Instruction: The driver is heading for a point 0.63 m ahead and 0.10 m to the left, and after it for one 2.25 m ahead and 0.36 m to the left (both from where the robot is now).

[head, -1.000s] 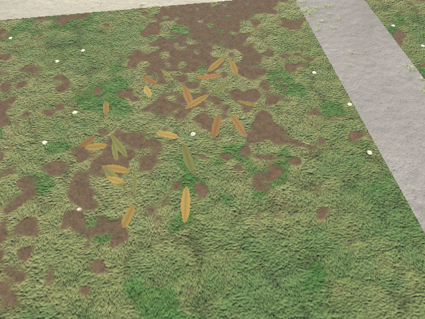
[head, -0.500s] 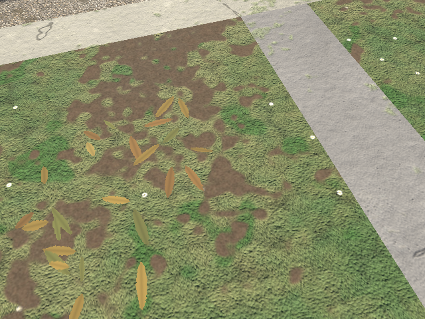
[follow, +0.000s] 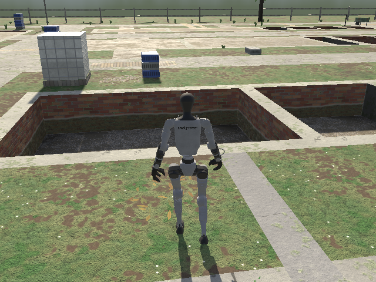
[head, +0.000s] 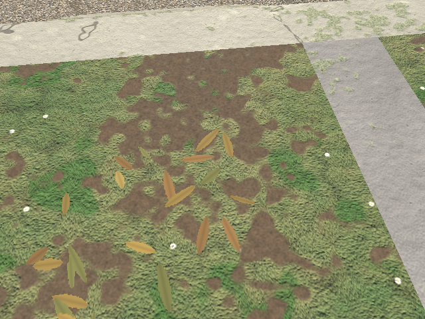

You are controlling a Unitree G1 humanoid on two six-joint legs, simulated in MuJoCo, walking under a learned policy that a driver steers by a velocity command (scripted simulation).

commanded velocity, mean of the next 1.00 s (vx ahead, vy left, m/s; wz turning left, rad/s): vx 0.50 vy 0.00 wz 0.41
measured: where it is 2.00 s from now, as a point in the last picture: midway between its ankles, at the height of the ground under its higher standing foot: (161, 160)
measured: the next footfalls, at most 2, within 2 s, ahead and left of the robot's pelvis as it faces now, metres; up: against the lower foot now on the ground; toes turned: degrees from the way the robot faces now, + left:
right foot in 0.42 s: +0.43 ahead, -0.09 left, +0.00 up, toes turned +18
left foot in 0.92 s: +0.57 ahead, +0.26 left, +0.00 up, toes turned +28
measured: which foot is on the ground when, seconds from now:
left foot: down 0.00-0.44, up 0.46-0.90, down 0.92-1.00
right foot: up 0.00-0.40, down 0.42-0.92, up 0.94-1.00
